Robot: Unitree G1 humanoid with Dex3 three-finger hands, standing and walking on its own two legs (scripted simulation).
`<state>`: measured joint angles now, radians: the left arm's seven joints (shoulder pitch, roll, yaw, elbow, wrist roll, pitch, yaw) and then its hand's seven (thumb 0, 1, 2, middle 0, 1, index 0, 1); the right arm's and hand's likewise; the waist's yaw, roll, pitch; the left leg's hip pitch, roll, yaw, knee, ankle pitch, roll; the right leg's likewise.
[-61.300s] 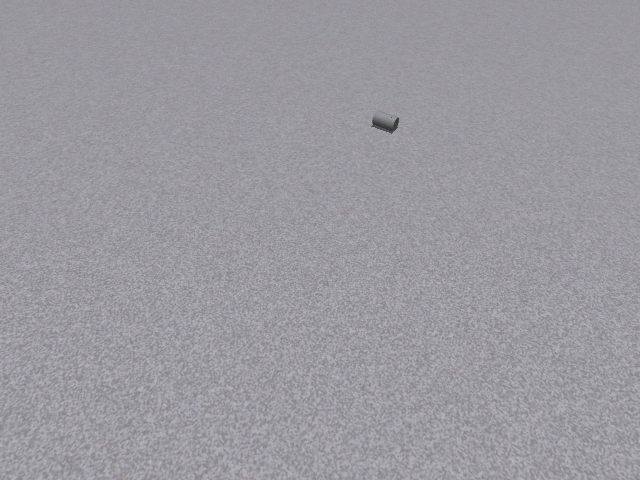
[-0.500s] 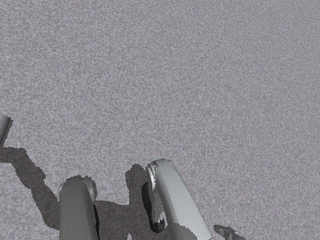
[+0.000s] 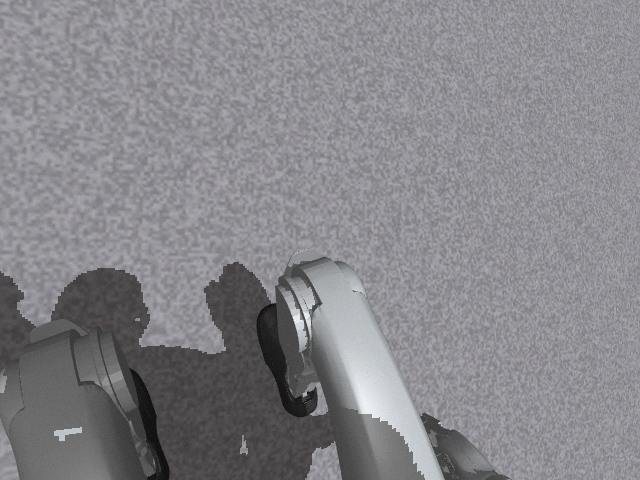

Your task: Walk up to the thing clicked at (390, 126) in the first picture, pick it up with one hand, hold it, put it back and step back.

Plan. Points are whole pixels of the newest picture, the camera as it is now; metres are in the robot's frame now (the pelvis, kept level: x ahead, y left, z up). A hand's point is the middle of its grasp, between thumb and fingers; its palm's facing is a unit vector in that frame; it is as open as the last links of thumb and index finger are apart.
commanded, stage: approach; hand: left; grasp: from above
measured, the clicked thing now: out of the picture +0.51 +0.47 -0.32
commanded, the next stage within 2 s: close in in 1.40 s
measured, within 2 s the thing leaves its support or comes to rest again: neither
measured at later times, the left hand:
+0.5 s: hand out of the picture +0.49 +0.37 -0.25, palm faces +0.09 -0.43 -0.90, open 14.1 cm
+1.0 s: hand out of the picture +0.49 +0.39 -0.18, palm faces -0.01 -0.44 -0.90, open 14.0 cm
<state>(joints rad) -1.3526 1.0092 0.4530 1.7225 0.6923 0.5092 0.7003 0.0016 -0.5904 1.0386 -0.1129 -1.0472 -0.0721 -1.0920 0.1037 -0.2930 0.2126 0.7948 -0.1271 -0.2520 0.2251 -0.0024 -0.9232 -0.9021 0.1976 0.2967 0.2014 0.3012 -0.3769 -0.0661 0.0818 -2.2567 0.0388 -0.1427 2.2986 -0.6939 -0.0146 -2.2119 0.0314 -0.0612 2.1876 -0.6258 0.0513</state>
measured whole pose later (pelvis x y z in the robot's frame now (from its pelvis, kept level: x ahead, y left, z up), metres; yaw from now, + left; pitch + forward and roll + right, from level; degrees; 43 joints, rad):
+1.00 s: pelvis +0.01 +0.01 -0.02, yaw -4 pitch +35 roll -14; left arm -1.49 1.19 0.30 1.76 0.69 0.58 0.58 0.00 -0.52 0.94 -0.10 -1.08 -0.09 -1.09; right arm 0.18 -0.38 0.29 0.72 -0.08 -0.15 0.34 -0.01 -0.93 -0.90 0.20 0.30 0.20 0.30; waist -0.44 -0.04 0.10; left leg -2.28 0.03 -0.23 2.40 -0.76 -0.01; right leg -2.19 0.03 -0.13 2.23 -0.68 0.06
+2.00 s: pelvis +0.01 +0.01 -0.01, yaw -6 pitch +37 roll -15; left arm -1.50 1.18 0.47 1.56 0.62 0.55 0.69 0.00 0.10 0.90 -0.21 -0.54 -0.21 -0.53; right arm 0.18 -0.37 0.31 0.69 -0.08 -0.16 0.35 -0.01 -0.91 -0.90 0.20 0.30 0.20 0.30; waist -0.42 -0.12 0.12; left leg -2.30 0.03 -0.26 2.39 -0.76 -0.03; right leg -2.20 0.04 -0.16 2.21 -0.67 0.05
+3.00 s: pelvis +0.02 +0.00 +0.02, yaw -2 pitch +40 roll -11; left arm -1.42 1.03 0.44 1.44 0.70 0.66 0.43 0.00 0.88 0.89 -0.23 -0.31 -0.23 -0.30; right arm 0.25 -0.30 0.12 0.77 -0.02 -0.20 0.28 0.00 -0.90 -0.90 0.20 0.30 0.20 0.30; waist -0.34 0.04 -0.09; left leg -2.22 0.05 -0.17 2.25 -0.76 -0.02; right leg -2.16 0.04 -0.09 2.12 -0.68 0.04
